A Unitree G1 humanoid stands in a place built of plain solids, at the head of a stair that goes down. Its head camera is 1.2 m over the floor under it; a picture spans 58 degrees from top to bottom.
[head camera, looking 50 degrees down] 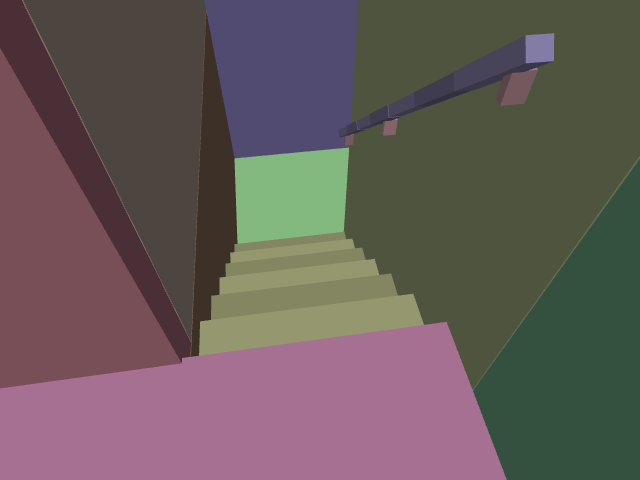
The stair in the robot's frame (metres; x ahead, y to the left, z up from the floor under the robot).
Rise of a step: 0.20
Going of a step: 0.24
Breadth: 0.81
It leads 9 degrees to the left of straight ahead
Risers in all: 7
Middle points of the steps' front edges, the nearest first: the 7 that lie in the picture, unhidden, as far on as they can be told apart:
0.61 0.00 0.00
0.85 0.04 -0.20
1.08 0.08 -0.40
1.32 0.11 -0.60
1.56 0.15 -0.80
1.80 0.18 -1.00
2.03 0.22 -1.20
